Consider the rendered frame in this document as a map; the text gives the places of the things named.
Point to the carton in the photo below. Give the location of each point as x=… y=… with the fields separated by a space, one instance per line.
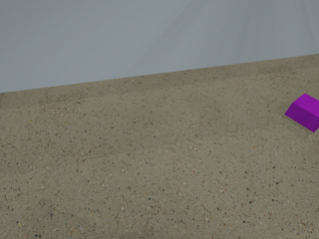
x=305 y=110

